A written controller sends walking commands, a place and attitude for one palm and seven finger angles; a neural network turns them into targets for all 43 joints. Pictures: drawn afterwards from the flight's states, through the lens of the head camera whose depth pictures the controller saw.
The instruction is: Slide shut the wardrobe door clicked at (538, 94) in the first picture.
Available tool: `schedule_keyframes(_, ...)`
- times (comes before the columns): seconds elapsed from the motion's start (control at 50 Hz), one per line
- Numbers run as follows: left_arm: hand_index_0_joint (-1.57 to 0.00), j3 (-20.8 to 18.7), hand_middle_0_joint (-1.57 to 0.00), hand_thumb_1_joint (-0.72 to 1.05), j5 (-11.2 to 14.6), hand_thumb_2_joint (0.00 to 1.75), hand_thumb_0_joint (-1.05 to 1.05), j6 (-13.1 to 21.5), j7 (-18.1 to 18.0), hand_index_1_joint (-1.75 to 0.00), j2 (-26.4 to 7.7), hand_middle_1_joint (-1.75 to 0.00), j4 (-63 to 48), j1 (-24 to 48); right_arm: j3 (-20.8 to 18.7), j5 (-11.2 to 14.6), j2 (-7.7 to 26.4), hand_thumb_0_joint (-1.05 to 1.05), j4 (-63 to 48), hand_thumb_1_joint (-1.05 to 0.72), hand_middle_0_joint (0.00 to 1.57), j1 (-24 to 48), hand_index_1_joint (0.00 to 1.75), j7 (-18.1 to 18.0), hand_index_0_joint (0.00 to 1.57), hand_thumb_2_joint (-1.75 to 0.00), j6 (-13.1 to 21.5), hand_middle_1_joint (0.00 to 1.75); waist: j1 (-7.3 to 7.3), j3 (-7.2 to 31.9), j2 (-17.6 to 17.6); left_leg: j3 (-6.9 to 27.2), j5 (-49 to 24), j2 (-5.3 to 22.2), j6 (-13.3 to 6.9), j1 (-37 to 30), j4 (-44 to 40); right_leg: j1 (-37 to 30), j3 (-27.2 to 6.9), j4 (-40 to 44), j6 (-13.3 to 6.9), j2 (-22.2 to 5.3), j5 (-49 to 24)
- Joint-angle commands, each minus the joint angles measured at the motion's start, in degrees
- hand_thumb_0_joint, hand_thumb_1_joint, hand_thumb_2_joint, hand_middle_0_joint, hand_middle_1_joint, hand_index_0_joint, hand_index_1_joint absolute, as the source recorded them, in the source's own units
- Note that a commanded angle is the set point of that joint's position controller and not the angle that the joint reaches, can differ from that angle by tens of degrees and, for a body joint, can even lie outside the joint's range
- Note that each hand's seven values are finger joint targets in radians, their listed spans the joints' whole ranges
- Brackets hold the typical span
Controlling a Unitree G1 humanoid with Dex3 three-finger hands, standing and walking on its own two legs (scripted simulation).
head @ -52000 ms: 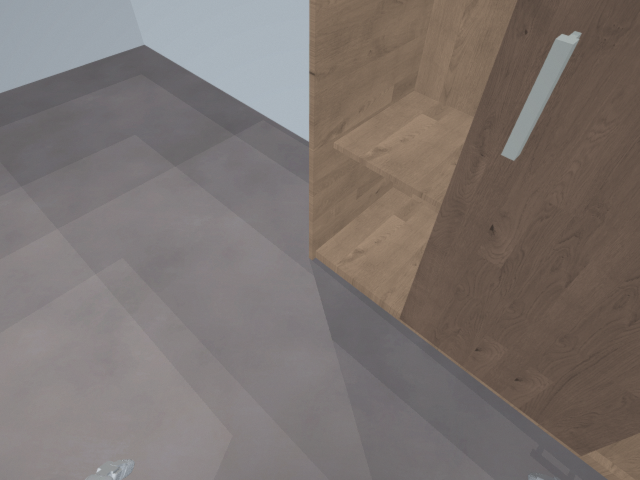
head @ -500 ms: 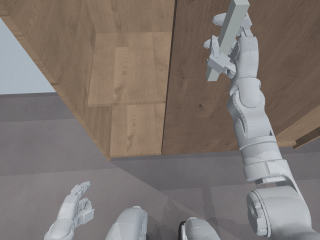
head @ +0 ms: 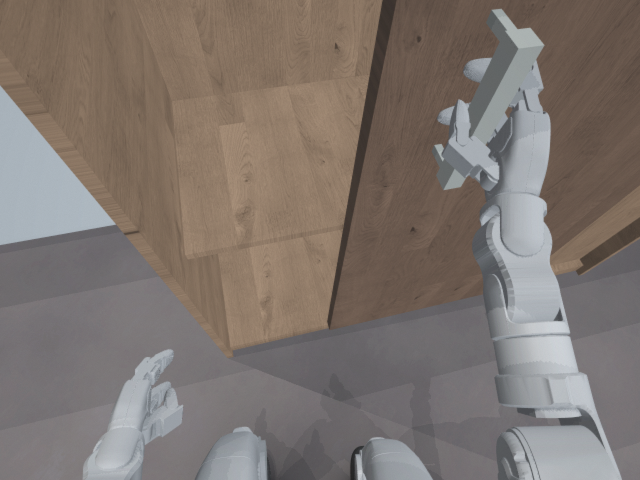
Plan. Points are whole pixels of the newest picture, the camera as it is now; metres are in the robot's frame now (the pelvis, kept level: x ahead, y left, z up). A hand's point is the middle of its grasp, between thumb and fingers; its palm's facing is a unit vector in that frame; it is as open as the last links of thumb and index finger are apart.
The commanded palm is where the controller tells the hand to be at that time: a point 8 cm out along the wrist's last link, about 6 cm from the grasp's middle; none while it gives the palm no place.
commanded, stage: step sideways, sliding the door along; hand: right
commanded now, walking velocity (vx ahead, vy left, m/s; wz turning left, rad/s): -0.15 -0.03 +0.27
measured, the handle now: (470, 111) +0.46 -0.18 +0.16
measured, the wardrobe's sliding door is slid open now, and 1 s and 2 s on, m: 0.30 0.11 0.00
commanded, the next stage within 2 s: none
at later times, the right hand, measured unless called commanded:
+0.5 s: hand (352, 167) +0.38 -0.05 +0.16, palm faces +0.01 +1.00 +0.01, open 6.8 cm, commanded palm +0.35 -0.02 +0.17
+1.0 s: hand (283, 179) +0.37 +0.02 +0.16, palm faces -0.08 +1.00 -0.05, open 6.4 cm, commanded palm +0.34 +0.04 +0.17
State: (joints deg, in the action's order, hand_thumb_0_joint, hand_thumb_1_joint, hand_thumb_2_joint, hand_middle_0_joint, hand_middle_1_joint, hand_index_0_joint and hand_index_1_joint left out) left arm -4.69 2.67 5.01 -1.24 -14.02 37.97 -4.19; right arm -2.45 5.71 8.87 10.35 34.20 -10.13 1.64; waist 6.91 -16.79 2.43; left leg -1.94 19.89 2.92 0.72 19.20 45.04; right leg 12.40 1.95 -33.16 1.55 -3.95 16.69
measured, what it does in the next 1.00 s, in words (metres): lifts its left foot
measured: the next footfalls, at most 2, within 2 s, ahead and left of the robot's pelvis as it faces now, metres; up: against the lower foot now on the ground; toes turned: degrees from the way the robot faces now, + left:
left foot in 1.04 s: +0.01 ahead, +0.23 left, +0.00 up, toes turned +12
right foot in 1.24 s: +0.03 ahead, -0.04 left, +0.00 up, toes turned -1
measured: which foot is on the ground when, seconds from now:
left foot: down 0.00-0.80, up 0.82-1.00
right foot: down 0.00-1.00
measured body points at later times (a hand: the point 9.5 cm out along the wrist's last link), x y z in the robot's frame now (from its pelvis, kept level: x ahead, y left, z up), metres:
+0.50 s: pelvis +0.03 +0.02 +0.00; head +0.13 +0.03 +0.44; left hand +0.25 +0.22 -0.10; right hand +0.38 -0.10 +0.16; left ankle +0.01 +0.15 -0.70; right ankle +0.02 -0.13 -0.73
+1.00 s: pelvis -0.01 +0.08 +0.00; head +0.08 +0.08 +0.44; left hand +0.17 +0.31 -0.11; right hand +0.37 -0.03 +0.16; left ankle -0.02 +0.21 -0.71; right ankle +0.03 -0.12 -0.73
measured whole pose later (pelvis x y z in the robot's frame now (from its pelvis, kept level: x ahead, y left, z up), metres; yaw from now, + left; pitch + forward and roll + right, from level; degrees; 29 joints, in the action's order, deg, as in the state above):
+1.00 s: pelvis -0.01 +0.08 +0.00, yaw +9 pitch -3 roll +2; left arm -3.7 1.3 2.5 3.6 -11.0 33.1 -4.7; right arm 3.5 2.0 6.0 -2.2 22.8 -7.3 5.3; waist 6.7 -15.0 2.9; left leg -2.5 21.4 0.4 -0.3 18.6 43.7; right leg 13.1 5.7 -33.0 7.6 -14.4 16.0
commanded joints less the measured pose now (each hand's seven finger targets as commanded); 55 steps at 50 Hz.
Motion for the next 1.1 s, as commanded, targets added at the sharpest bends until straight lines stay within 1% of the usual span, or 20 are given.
schedule_keyframes(0.0,-0.20,0.0,-0.20,0.90,0.0,0.90,0.00,5.0,1.9,-0.30,-3.2,-0.30,-8.9,2.7,23.0,-1.9,-12.5,0.00,-29.4,-0.90,0.45,26.4,1.40,7.2,0.45,-0.90,10.1,1.40,-8.75,35.1,11.3,3.2,3.3,0.7,-0.9,3.4,5.4,-27.2,-3.0,3.7,-10.9,-16.7,-54.6)
schedule_keyframes(0.14,-0.20,0.9,-0.20,0.90,0.6,0.90,0.00,6.5,2.5,-0.30,-3.9,-0.30,-11.5,2.0,23.8,-3.8,-11.1,0.00,-31.8,-0.90,0.45,18.4,1.40,7.7,0.45,-0.90,9.7,1.40,-8.20,33.1,5.2,-2.0,-26.7,-0.4,0.1,-9.7,-20.1,-22.9,3.5,-7.5,-4.5,-11.0,-45.9)
schedule_keyframes(0.18,-0.20,0.7,-0.20,0.90,0.6,0.90,0.00,6.0,1.7,-0.30,-3.7,-0.30,-10.6,1.2,22.1,-4.6,-8.2,0.00,-32.9,-0.90,0.45,15.6,1.40,6.7,0.45,-0.90,9.5,1.40,-9.05,34.9,-8.9,7.6,-63.5,6.4,-2.4,-20.7,-17.7,-10.2,3.9,-12.1,-2.0,-5.9,-31.8)
schedule_keyframes(0.22,-0.20,0.4,-0.20,0.90,0.5,0.90,0.00,4.8,1.1,-0.30,-2.8,-0.30,-11.3,2.3,23.5,-4.7,-10.5,0.00,-32.3,-0.90,0.45,11.0,1.40,6.1,0.45,-0.90,8.6,1.40,-7.05,33.3,-20.1,19.6,-82.0,13.1,-7.8,-29.3,-13.3,5.9,-0.7,-14.5,-0.9,-0.1,3.7)
schedule_keyframes(0.26,-0.20,1.5,-0.20,0.90,0.3,0.90,0.00,4.9,1.1,-0.30,-1.1,-0.30,-11.1,2.3,28.3,-3.9,-14.4,0.00,-37.1,-0.90,0.45,9.9,1.40,7.0,0.45,-0.90,9.6,1.40,-7.31,34.2,-14.1,16.8,-73.6,12.1,-6.6,-25.8,-11.4,4.3,-2.2,-4.9,-2.8,-1.0,4.8)
schedule_keyframes(0.3,-0.20,1.0,-0.20,0.90,0.0,0.90,0.00,5.4,0.9,-0.30,-1.5,-0.30,-10.7,4.7,30.1,-3.8,-15.5,0.00,-42.6,-0.90,0.45,11.1,1.40,6.7,0.45,-0.90,10.6,1.40,-8.49,39.4,-7.7,8.9,-58.0,6.9,-2.5,-17.8,-6.3,-10.8,0.0,6.0,-3.7,-5.0,-27.0)
schedule_keyframes(0.34,-0.20,-0.1,-0.20,0.90,-0.1,0.90,0.00,5.5,2.5,-0.30,-3.9,-0.30,-12.5,4.1,31.7,-3.6,-17.2,0.00,-41.5,-0.90,0.45,8.5,1.40,7.8,0.45,-0.90,11.3,1.40,-7.85,41.4,-0.9,4.7,-19.4,1.9,-1.0,-4.3,0.1,-22.5,-5.0,3.5,-8.0,-15.3,-52.3)
schedule_keyframes(0.36,-0.20,-0.1,-0.20,0.90,-0.2,0.90,0.00,5.1,3.2,-0.30,-4.0,-0.30,-13.1,2.8,31.8,-4.0,-17.5,0.00,-40.2,-0.90,0.45,7.8,1.40,8.4,0.45,-0.90,11.7,1.40,-8.10,39.6,0.7,3.9,-2.8,0.3,-1.2,0.8,3.4,-24.8,-4.9,4.4,-9.6,-18.2,-56.7)
schedule_keyframes(0.4,-0.20,0.4,-0.20,0.90,-0.8,0.90,0.00,5.1,3.8,-0.30,-3.0,-0.30,-13.6,3.1,32.9,-4.6,-18.5,0.00,-41.1,-0.90,0.45,7.8,1.40,8.6,0.45,-0.90,12.4,1.40,-8.44,35.4,5.9,2.3,5.0,-0.1,-1.1,5.6,7.8,-25.4,-3.4,4.0,-10.6,-18.8,-61.1)
schedule_keyframes(0.54,-0.20,1.0,-0.20,0.90,-1.2,0.90,0.00,3.1,4.9,-0.30,-3.6,-0.30,-13.5,3.2,27.7,-5.2,-13.0,0.00,-40.5,-0.90,0.45,10.6,1.40,8.4,0.45,-0.90,12.2,1.40,-8.96,32.2,8.6,-0.8,-8.3,-1.1,-1.8,-3.1,-11.4,-22.4,1.0,-3.8,-6.6,-18.1,-54.9)
schedule_keyframes(0.6,-0.20,1.5,-0.20,0.90,-0.6,0.90,0.00,2.1,4.0,-0.30,-2.7,-0.30,-13.1,4.1,25.0,-5.5,-9.7,0.00,-40.3,-0.90,0.45,8.8,1.40,8.4,0.45,-0.90,12.3,1.40,-9.72,34.1,-3.4,2.9,-39.7,3.0,-2.7,-13.5,-16.9,-13.3,3.1,-11.1,-2.8,-12.4,-38.2)
schedule_keyframes(0.64,-0.20,0.5,-0.20,0.90,-0.1,0.90,0.00,2.1,2.7,-0.30,-2.0,-0.30,-12.9,3.9,23.1,-5.1,-8.2,0.00,-38.5,-0.90,0.45,5.5,1.40,7.7,0.45,-0.90,12.0,1.40,-8.96,35.7,-21.7,17.7,-78.3,12.4,-10.4,-24.6,-13.7,1.3,1.4,-17.9,0.0,-2.3,1.3)
schedule_keyframes(0.66,-0.20,0.9,-0.20,0.90,-0.1,0.90,0.00,2.5,2.5,-0.30,-0.8,-0.30,-13.4,3.9,23.9,-4.9,-9.0,0.00,-38.1,-0.90,0.45,3.1,1.40,7.5,0.45,-0.90,11.7,1.40,-8.08,34.8,-22.7,18.7,-84.9,14.3,-11.2,-27.0,-12.4,6.0,-0.8,-16.1,-0.5,-1.2,12.7)
schedule_keyframes(0.7,-0.20,1.6,-0.20,0.90,-0.9,0.90,0.00,2.5,2.0,-0.30,-0.6,-0.30,-11.7,3.4,25.5,-4.4,-11.0,0.00,-40.6,-0.90,0.45,2.6,1.40,7.7,0.45,-0.90,11.9,1.40,-8.92,35.9,-16.7,14.5,-75.6,12.3,-9.0,-26.3,-9.7,4.2,-0.6,-1.2,-1.7,-3.4,7.7)
schedule_keyframes(0.74,-0.20,0.8,-0.20,0.90,-1.3,0.90,0.00,2.2,1.6,-0.30,-1.3,-0.30,-11.0,4.8,24.8,-3.7,-9.9,0.00,-43.9,-0.90,0.45,6.5,1.40,7.4,0.45,-0.90,13.5,1.40,-10.72,39.7,-9.4,7.5,-61.7,7.2,-4.8,-16.6,-2.8,-13.2,1.9,9.8,-2.1,-7.8,-23.7)
schedule_keyframes(0.78,-0.20,-0.7,-0.20,0.90,-2.0,0.90,0.00,1.8,3.1,-0.30,-4.0,-0.30,-12.8,5.3,25.8,-3.0,-10.7,0.00,-42.5,-0.90,0.45,7.4,1.40,8.3,0.45,-0.90,14.5,1.40,-9.48,38.8,9.2,3.8,-2.5,0.1,-1.5,2.1,8.7,-25.4,-11.1,8.3,-9.7,-25.0,-62.2)
schedule_keyframes(0.8,-0.20,-0.9,-0.20,0.90,-1.9,0.90,0.00,1.2,4.3,-0.30,-3.9,-0.30,-12.7,4.3,23.8,-4.4,-11.0,0.00,-37.1,-0.90,0.45,6.1,1.40,9.0,0.45,-0.90,14.0,1.40,-8.31,37.8,6.5,5.9,10.1,-2.1,-1.4,4.8,13.3,-24.7,-8.7,6.0,-12.4,-26.5,-60.7)
schedule_keyframes(0.96,-0.20,-0.4,-0.20,0.90,-0.7,0.90,0.00,-0.2,4.7,-0.30,-3.5,-0.30,-13.1,4.3,23.1,-4.9,-11.5,0.00,-29.5,-0.90,0.45,17.5,1.40,9.3,0.45,-0.90,10.3,1.40,-9.73,30.9,13.9,-1.5,-1.2,-2.2,-1.1,-2.6,-7.4,-17.6,1.3,0.9,-6.0,-19.9,-41.9)
schedule_keyframes(1.02,-0.20,-0.1,-0.20,0.90,0.3,0.90,0.00,-0.4,3.9,-0.30,-3.2,-0.30,-12.4,4.0,19.8,-4.9,-7.7,0.00,-27.1,-0.90,0.45,18.4,1.40,9.2,0.45,-0.90,10.0,1.40,-9.42,31.6,6.1,-2.8,-15.2,-2.1,-0.7,-11.2,-20.0,-13.1,1.6,-4.5,-3.6,-15.0,-29.1)
schedule_keyframes(1.08,-0.20,-0.6,-0.20,0.90,1.1,0.90,0.00,-0.3,1.9,-0.30,-2.4,-0.30,-11.1,4.4,15.4,-4.5,-2.4,0.00,-22.1,-0.90,0.45,15.9,1.40,7.4,0.45,-0.90,8.5,1.40,-9.43,33.3,-24.1,15.8,-57.8,9.9,-8.8,-21.1,-19.6,3.5,1.9,-18.1,-2.8,-1.2,7.9)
